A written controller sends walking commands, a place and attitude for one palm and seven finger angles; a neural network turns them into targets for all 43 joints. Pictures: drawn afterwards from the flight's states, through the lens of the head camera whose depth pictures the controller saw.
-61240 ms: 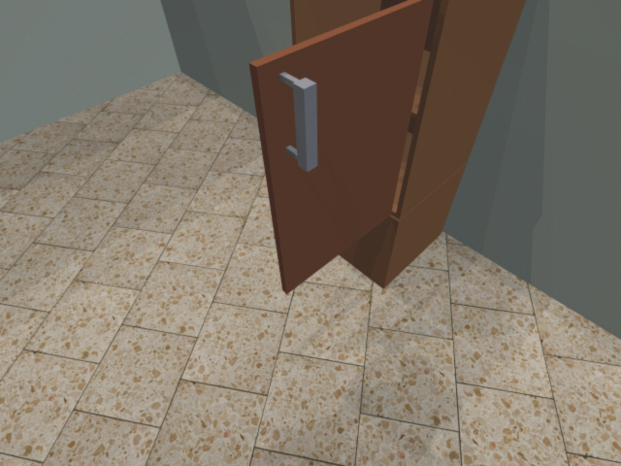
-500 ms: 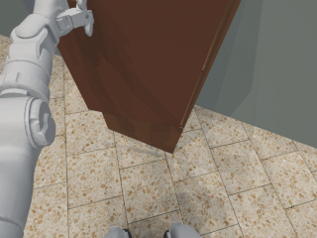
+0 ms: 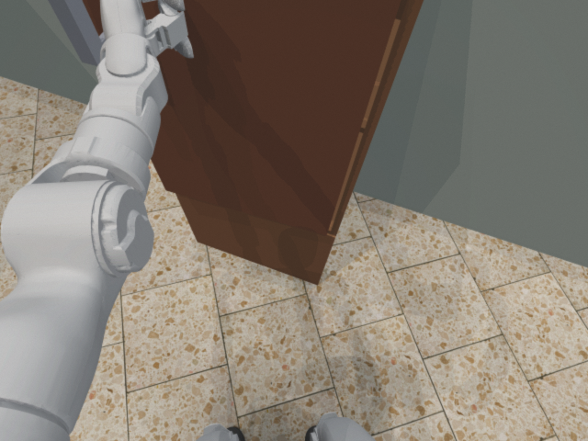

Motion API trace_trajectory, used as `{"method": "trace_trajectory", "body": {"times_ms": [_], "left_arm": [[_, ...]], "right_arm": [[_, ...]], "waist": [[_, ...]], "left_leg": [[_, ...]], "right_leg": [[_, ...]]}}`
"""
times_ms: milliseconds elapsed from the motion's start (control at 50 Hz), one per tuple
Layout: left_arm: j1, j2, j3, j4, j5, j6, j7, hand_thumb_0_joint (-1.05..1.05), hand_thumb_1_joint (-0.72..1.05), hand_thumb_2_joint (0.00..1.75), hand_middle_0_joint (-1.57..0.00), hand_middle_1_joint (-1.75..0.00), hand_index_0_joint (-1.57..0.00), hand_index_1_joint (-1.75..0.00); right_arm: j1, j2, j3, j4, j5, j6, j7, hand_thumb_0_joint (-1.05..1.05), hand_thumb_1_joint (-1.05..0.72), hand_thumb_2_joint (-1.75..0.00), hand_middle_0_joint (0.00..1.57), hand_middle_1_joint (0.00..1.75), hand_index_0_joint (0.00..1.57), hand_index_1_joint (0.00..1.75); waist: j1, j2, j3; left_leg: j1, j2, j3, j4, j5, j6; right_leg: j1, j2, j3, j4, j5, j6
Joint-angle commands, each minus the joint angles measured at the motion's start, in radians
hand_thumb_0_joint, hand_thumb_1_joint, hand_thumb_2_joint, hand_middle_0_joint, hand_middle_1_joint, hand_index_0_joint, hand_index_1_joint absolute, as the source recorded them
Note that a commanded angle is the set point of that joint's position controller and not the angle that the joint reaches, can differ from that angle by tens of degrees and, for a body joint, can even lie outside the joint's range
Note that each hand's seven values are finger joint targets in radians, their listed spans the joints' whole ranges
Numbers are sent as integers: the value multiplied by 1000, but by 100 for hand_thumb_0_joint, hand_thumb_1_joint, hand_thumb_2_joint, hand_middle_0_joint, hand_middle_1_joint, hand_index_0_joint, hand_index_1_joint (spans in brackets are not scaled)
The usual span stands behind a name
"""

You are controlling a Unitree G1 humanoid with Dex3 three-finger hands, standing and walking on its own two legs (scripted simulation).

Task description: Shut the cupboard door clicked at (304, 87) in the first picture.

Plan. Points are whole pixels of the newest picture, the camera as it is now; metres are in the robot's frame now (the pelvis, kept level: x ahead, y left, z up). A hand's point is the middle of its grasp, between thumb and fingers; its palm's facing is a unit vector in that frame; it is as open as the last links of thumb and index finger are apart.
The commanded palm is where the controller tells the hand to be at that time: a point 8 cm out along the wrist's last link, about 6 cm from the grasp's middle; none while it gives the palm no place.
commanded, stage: pull the fist back off the door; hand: left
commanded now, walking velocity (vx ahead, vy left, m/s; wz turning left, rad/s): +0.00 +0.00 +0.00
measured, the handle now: out of the picture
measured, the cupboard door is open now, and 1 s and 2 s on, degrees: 4 4 4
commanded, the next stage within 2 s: draw the hand back to the body in 0.58 s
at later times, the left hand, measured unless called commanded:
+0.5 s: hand (178, 70) +0.50 +0.04 +0.18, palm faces +0.03 -1.00 -0.01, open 3.1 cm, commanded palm +0.47 +0.09 +0.19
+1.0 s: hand (128, 128) +0.43 +0.09 +0.18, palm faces +0.05 -1.00 -0.01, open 3.1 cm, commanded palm +0.38 +0.14 +0.19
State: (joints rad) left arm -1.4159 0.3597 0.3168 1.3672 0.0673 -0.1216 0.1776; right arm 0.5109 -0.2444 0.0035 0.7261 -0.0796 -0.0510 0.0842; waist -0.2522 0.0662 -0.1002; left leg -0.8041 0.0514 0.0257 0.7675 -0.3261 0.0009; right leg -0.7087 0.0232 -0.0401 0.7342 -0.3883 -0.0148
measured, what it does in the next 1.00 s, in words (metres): stands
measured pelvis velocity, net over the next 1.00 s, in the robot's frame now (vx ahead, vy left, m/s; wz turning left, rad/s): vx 0.00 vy -0.01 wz -0.02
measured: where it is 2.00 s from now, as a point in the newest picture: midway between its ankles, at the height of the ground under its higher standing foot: outside the picture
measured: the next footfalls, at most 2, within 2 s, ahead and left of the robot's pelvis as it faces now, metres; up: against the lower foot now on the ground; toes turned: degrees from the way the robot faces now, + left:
none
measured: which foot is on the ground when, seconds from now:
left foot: down 0.00-1.00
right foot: down 0.00-1.00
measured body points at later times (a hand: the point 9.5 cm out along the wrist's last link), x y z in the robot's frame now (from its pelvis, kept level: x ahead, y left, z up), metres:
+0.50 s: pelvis +0.00 -0.02 +0.02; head +0.06 -0.03 +0.46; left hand +0.50 +0.10 +0.19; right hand +0.03 -0.29 -0.11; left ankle +0.01 +0.12 -0.70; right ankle -0.04 -0.11 -0.71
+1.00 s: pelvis +0.00 -0.01 +0.02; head +0.01 -0.04 +0.47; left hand +0.42 +0.15 +0.19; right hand +0.06 -0.26 -0.11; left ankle +0.01 +0.12 -0.70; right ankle -0.04 -0.11 -0.71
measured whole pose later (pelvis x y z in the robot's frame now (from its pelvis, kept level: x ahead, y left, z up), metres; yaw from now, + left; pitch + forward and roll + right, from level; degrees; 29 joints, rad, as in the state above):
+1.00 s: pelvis +0.00 -0.01 +0.02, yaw -1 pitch +5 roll +1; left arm -0.63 0.17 0.20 0.68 -0.13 -0.10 0.03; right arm 0.38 -0.25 -0.01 0.68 0.04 -0.03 0.00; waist -0.06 0.06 -0.08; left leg -0.37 0.05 0.07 0.57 -0.28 -0.01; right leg -0.32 0.02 0.00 0.59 -0.35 -0.03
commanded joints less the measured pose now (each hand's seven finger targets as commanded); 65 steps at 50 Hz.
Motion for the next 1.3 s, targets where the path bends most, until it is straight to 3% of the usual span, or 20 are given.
{"method": "trace_trajectory", "body": {"times_ms": [0, 40, 120, 200, 240, 300, 360, 420, 460, 540, 620, 680, 760, 840, 920, 1040, 1180, 1200, 1240, 1280], "left_arm": [[-563, 192, 43, -273, -44, -79, -17, 0, 90, 90, -130, -150, -130, -150], [-504, 233, 82, -341, -46, -139, -3, 0, 90, 90, -130, -150, -130, -150], [-290, 165, 35, -267, -20, -149, -11, 0, 90, 90, -130, -150, -130, -150], [-266, 112, 12, -319, -68, -114, -38, 0, 90, 90, -130, -150, -130, -150], [-254, 95, -3, -414, -93, -132, -49, 0, 90, 90, -130, -150, -130, -150], [-222, 55, -37, -454, -103, -143, -54, 0, 90, 90, -130, -150, -130, -150], [-215, -12, -95, -519, -114, -141, -60, 0, 90, 90, -130, -150, -130, -150], [-202, -43, -121, -523, -135, -118, -66, 0, 90, 90, -130, -150, -130, -150], [-162, -31, -106, -527, -141, -106, -61, 0, 90, 90, -130, -150, -130, -150], [-208, -7, -99, -545, -142, -109, -54, 0, 90, 90, -130, -150, -130, -150], [-208, -47, -132, -505, -141, -104, -58, 0, 90, 90, -130, -150, -130, -150], [-171, -46, -118, -459, -150, -96, -65, 0, 90, 90, -130, -150, -130, -150], [65, 30, -29, -512, -155, -104, -85, 0, 90, 90, -130, -150, -130, -150], [234, 32, -33, -709, -163, -95, -118, 0, 90, 90, -130, -150, -130, -150], [274, -26, -107, -978, -199, -46, -153, 0, 90, 90, -130, -150, -130, -150], [427, -34, -146, -1194, -230, 46, -182, 0, 90, 90, -130, -150, -130, -150], [678, -21, -126, -1316, -271, 168, -230, 0, 90, 90, -116, -135, -116, -135], [747, -3, -196, -1445, -193, 84, -184, 0, 90, 90, -113, -132, -113, -132], [910, 7, -178, -1404, -175, 49, -146, 0, 90, 90, -108, -126, -108, -126], [934, 24, -171, -1490, -163, 25, -134, 0, 90, 90, -102, -120, -102, -120]], "right_arm": [[193, -194, -72, -43, 14, -5, -25, 0, -90, -90, 20, 30, 20, 30], [195, -190, -73, -52, 14, -17, -26, 0, -90, -90, 20, 30, 20, 30], [167, -185, -78, -60, 24, -18, -18, 0, -90, -90, 20, 30, 20, 30], [122, -182, -85, -73, 44, -6, -28, 0, -90, -90, 20, 30, 20, 30], [103, -176, -85, -87, 55, -8, -35, 0, -90, -90, 20, 30, 20, 30], [63, -165, -84, -78, 60, -17, -42, 0, -90, -90, 20, 30, 20, 30], [24, -155, -86, -77, 72, -26, -49, 0, -90, -90, 20, 30, 20, 30], [-14, -154, -79, -82, 86, -30, -56, 0, -90, -90, 20, 30, 20, 30], [-35, -148, -77, -82, 89, -29, -63, 0, -90, -90, 20, 30, 20, 30], [-56, -148, -68, -82, 93, -34, -70, 0, -90, -90, 20, 30, 20, 30], [-84, -142, -60, -85, 95, -38, -70, 0, -90, -90, 20, 30, 20, 30], [-89, -144, -57, -91, 97, -37, -70, 0, -90, -90, 20, 30, 20, 30], [-110, -143, -56, -135, 97, -29, -69, 0, -90, -90, 20, 30, 20, 30], [-150, -143, -60, -185, 111, -25, -72, 0, -90, -90, 20, 30, 20, 30], [-225, -130, -57, -213, 130, -34, -87, 0, -90, -90, 20, 30, 20, 30], [-307, -119, -43, -219, 141, -50, -123, 0, -90, -90, 20, 30, 20, 30], [-416, -115, -11, -251, 153, -50, -144, 0, -90, -90, 20, 30, 20, 30], [-426, -84, -6, -268, 135, -52, -144, 0, -90, -90, 20, 30, 20, 30], [-426, -96, -4, -254, 127, -33, -144, 0, -90, -90, 20, 30, 20, 30], [-444, -90, 1, -263, 123, -19, -145, 0, -90, -90, 20, 30, 20, 30]], "waist": [[6, 19, -513], [32, 13, -538], [49, -94, -427], [70, -98, -392], [88, -67, -433], [88, -97, -382], [94, -47, -392], [91, -89, -362], [113, -80, -362], [107, -110, -353], [95, -111, -326], [109, -123, -322], [193, -137, -373], [227, -177, -363], [223, -127, -316], [240, -69, -244], [270, -98, -158], [249, -79, -59], [261, -125, -20], [258, -113, -25]], "left_leg": [[492, -52, -46, -48, 382, 28], [514, -52, -38, -53, 411, 30], [441, -58, -7, -79, 365, 38], [465, -65, 11, -107, 335, 38], [510, -69, 17, -110, 367, 39], [521, -69, 16, -115, 347, 42], [580, -72, 16, -117, 346, 40], [573, -74, 14, -130, 323, 42], [581, -75, 16, -134, 333, 41], [577, -78, 10, -140, 317, 42], [575, -76, 6, -139, 300, 39], [560, -76, 5, -142, 293, 36], [548, -76, 18, -163, 328, 36], [565, -72, 33, -185, 355, 42], [633, -67, 41, -208, 327, 47], [699, -61, 29, -244, 278, 47], [713, -60, 12, -286, 242, 41], [715, -60, 14, -323, 219, 38], [712, -53, 5, -349, 178, 36], [743, -49, 6, -367, 186, 37]], "right_leg": [[186, 43, 9, -121, 485, 13], [227, 43, 12, -119, 514, 12], [270, 41, 13, -133, 552, 18], [308, 39, 20, -159, 559, 19], [349, 36, 26, -159, 593, 16], [338, 35, 27, -169, 591, 21], [319, 32, 26, -173, 575, 20], [325, 26, 26, -182, 569, 23], [343, 24, 29, -180, 580, 21], [352, 15, 32, -181, 566, 25], [318, 13, 32, -181, 542, 25], [324, 11, 33, -180, 531, 23], [431, 9, 30, -166, 572, 13], [499, 10, 27, -181, 620, 17], [487, 13, 28, -222, 578, 21], [466, 15, 17, -268, 439, 17], [475, 6, 7, -301, 366, 13], [435, -12, 37, -350, 327, 23], [448, -7, 30, -383, 255, 21], [467, -7, 31, -396, 257, 19]]}}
